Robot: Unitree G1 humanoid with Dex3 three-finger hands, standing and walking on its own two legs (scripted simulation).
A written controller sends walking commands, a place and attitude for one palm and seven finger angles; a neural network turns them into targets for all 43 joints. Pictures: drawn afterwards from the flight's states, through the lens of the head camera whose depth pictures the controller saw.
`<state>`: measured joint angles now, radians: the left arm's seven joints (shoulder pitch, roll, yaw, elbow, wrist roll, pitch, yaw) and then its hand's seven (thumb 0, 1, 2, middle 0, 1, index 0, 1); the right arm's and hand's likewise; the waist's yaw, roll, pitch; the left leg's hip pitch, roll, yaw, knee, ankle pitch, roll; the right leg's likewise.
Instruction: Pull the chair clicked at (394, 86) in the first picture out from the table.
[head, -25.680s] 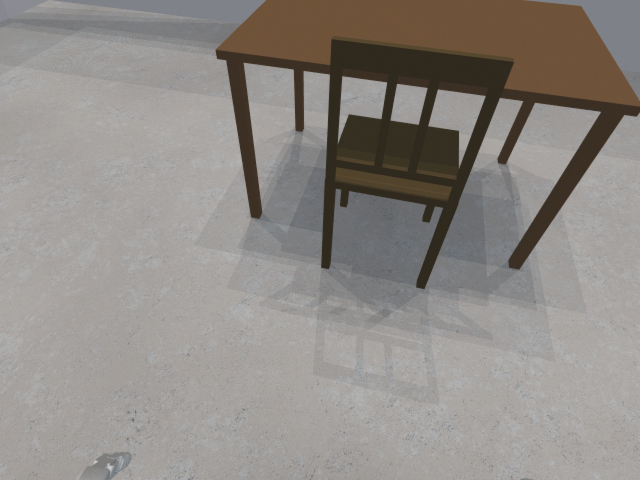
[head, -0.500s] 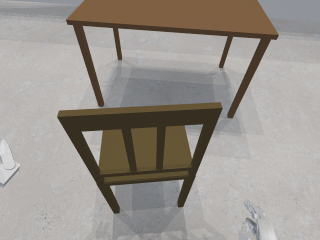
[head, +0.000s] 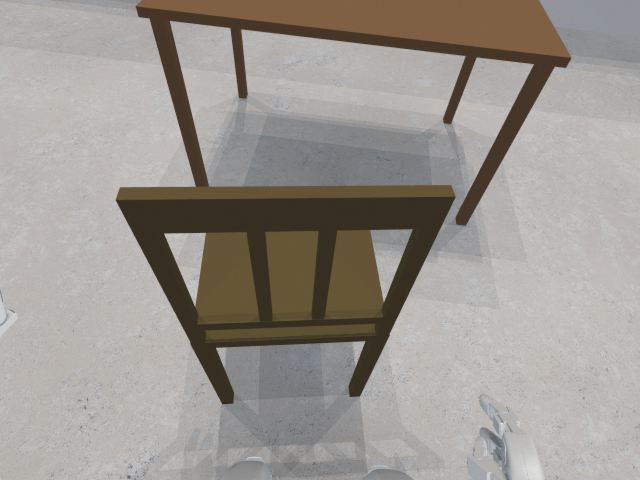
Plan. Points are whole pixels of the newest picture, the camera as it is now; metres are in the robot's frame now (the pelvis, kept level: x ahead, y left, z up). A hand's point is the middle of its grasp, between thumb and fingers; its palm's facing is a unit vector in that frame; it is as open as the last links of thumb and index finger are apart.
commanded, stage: step back with the hand held close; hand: left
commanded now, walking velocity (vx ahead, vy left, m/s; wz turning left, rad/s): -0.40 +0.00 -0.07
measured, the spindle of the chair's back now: (261, 279) +0.42 +0.11 -0.07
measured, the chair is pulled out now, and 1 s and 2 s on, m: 0.60 0.60 0.60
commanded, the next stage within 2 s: stop stepping back and stand still in 0.44 s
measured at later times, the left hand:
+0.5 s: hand out of the picture +0.16 +0.26 +0.19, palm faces +0.35 -0.83 -0.43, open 7.4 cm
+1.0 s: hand out of the picture +0.09 +0.23 +0.18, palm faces +0.32 -0.83 -0.46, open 7.4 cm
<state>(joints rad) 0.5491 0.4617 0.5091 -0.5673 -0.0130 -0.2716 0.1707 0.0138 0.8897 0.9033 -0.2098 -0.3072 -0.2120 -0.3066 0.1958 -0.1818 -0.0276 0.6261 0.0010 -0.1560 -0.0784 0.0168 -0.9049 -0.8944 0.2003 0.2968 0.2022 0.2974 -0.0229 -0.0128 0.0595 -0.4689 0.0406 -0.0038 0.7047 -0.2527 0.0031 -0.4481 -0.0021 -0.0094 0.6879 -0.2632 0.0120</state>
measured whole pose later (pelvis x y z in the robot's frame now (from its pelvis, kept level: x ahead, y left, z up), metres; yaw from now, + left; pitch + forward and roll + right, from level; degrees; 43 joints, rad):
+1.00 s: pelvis -0.14 -0.01 +0.02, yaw -7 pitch -2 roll -1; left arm 0.57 0.42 0.44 -0.44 -0.02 -0.24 0.15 0.01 0.89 0.90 -0.21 -0.31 -0.21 -0.31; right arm 0.34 -0.25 -0.05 0.68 0.03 -0.15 -0.08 0.02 -0.91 -0.89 0.20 0.30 0.20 0.30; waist -0.04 -0.02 -0.02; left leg -0.29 0.01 0.00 0.56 -0.25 0.02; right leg -0.22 -0.05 -0.02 0.52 -0.30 0.03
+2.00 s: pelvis -0.14 -0.02 +0.02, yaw -5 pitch -1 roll -1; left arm 0.38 0.21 0.00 1.04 0.01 0.03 0.03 0.00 0.92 0.90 -0.19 -0.30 -0.20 -0.30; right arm 0.36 -0.15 -0.01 1.02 -0.01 0.01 -0.02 0.01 -0.91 -0.89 0.20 0.30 0.20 0.30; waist 0.00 0.03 0.05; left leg -0.28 -0.01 -0.04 0.51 -0.21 0.00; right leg -0.21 -0.06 -0.06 0.47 -0.25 0.03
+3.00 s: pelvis -0.13 -0.04 +0.02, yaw -4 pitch -1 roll -1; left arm 0.31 0.14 0.01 1.05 0.01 0.01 0.03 0.01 0.92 0.90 -0.19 -0.30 -0.20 -0.30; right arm 0.33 -0.11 -0.01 1.07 -0.01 -0.01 -0.04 0.01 -0.91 -0.89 0.20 0.30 0.20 0.30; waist -0.01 -0.01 0.05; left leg -0.27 0.02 -0.06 0.50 -0.22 -0.02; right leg -0.19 -0.03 -0.07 0.47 -0.27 0.01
